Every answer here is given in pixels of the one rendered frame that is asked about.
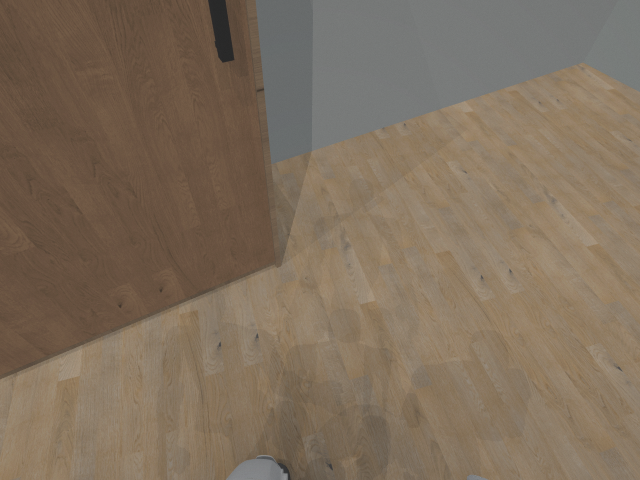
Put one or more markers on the left robot shin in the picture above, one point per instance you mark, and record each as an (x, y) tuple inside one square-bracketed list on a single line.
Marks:
[(266, 457)]

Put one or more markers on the left robot thigh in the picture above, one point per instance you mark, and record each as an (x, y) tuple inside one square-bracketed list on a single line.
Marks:
[(258, 469)]

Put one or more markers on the handle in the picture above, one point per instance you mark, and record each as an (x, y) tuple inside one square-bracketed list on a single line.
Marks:
[(221, 29)]

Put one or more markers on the wardrobe door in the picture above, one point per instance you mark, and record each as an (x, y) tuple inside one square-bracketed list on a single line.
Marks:
[(131, 165)]

